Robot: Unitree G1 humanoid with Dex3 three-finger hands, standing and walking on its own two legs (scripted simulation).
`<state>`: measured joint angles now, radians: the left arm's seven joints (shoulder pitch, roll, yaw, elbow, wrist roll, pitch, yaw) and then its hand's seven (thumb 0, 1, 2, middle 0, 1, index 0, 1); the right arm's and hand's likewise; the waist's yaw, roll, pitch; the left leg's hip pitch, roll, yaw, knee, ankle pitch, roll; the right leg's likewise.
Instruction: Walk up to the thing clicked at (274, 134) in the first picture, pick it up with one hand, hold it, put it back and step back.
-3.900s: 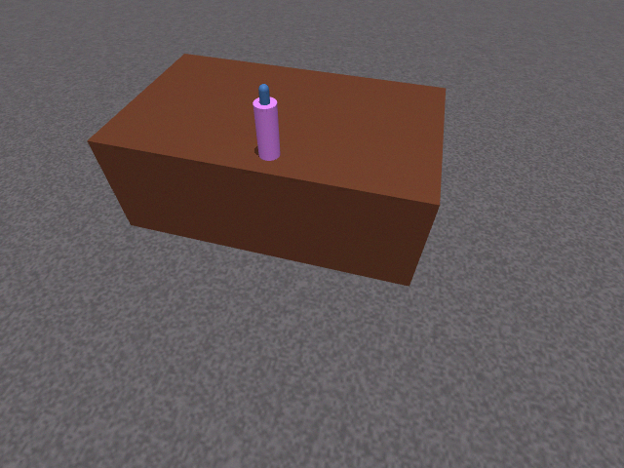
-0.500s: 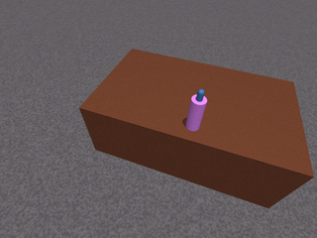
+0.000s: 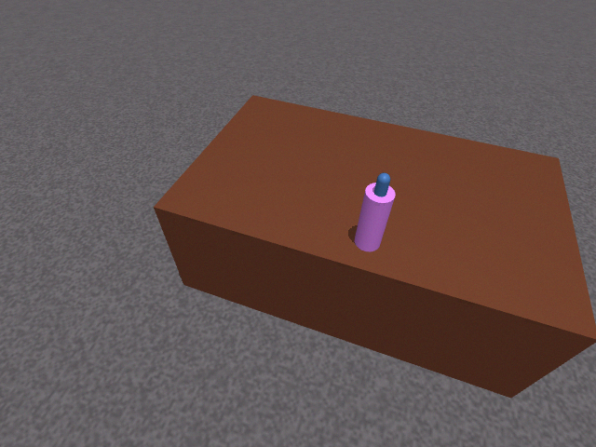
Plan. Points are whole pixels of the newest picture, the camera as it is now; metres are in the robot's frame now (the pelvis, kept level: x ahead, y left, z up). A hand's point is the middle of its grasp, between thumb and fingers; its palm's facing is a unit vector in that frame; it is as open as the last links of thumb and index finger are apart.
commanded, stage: walk up
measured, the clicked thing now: (375, 211) +0.70 -0.21 -0.21
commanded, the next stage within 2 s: stand in 0.02 s
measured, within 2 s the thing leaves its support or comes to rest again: neither
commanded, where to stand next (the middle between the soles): +0.05 -0.03 m, yaw +2 degrees
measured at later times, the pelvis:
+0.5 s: pelvis +0.01 +0.01 +0.00, yaw +1 degrees
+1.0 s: pelvis +0.01 +0.01 +0.00, yaw +2 degrees
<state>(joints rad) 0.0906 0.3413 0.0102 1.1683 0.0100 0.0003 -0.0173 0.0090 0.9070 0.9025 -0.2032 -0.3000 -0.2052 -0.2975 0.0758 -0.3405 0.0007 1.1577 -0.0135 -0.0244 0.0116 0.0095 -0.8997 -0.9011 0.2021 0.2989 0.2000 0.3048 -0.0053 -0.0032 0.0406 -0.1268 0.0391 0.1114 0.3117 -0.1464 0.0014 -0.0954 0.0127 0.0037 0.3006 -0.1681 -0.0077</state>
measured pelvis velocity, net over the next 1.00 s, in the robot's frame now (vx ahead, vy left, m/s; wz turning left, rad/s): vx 0.01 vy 0.01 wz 0.03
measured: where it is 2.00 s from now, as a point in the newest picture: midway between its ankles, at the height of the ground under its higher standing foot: outside the picture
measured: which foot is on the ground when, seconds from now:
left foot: down 0.00-1.00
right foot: down 0.00-1.00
